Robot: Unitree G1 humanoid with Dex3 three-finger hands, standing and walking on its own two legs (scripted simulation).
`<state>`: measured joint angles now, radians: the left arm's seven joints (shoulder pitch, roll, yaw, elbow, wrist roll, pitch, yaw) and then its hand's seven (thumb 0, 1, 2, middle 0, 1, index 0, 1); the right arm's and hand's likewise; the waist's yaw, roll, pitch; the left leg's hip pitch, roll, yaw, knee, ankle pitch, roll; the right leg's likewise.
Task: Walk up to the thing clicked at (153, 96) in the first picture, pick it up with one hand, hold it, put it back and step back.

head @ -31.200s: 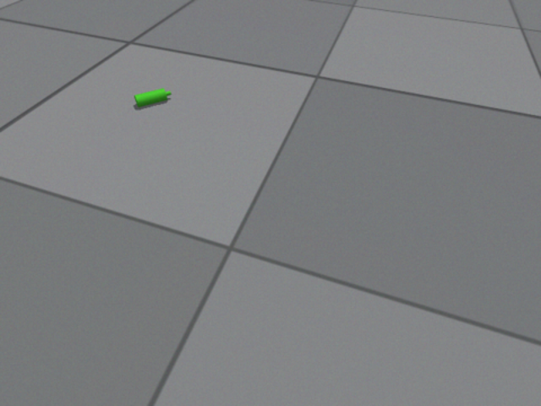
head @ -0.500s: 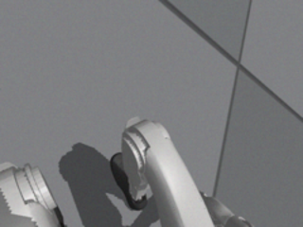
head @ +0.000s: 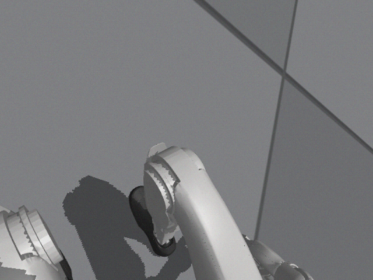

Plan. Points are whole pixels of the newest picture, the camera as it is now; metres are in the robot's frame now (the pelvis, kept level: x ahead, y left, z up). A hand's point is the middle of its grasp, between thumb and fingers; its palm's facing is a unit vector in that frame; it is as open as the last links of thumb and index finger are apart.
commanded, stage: open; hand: left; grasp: from above
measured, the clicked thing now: out of the picture +0.47 +0.32 -0.27
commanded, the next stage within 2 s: withdraw in 0.80 s
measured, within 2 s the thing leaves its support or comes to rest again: rests again in 0.14 s
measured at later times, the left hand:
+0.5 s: hand out of the picture +0.46 +0.33 -0.24, palm faces -0.43 -0.16 -0.89, open 13.1 cm
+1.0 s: hand out of the picture +0.46 +0.32 -0.25, palm faces -0.43 -0.15 -0.89, open 13.9 cm
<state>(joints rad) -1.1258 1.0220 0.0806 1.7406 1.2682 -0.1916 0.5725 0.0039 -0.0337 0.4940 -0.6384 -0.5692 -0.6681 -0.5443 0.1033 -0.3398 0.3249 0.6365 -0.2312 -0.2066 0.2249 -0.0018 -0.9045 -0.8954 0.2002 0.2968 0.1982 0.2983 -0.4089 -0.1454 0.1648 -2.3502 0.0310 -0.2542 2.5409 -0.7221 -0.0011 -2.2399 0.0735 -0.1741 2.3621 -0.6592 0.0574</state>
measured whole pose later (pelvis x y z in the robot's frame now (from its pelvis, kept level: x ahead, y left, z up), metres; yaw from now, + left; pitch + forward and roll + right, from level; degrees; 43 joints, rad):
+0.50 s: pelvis +0.00 +0.00 +0.00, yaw +0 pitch +28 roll -15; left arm -1.13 1.04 0.06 1.73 1.27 -0.20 0.56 0.00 -0.33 0.84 -0.23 -0.88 -0.23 -0.87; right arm 0.11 -0.35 0.33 0.62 -0.23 -0.20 0.22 0.00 -0.89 -0.89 0.20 0.30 0.20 0.30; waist -0.41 -0.15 0.17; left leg -2.35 0.03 -0.26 2.54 -0.72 0.00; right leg -2.23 0.08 -0.18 2.35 -0.65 0.06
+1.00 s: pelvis +0.00 +0.00 +0.00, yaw -1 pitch +28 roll -15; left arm -1.13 1.05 0.07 1.70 1.26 -0.20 0.55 0.00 -0.48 0.97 -0.09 -1.02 -0.09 -1.02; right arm 0.12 -0.35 0.34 0.61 -0.24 -0.20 0.21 0.00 -0.89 -0.89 0.20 0.30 0.20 0.30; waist -0.41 -0.16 0.19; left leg -2.34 0.03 -0.26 2.53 -0.71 0.00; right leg -2.23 0.08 -0.18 2.34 -0.64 0.06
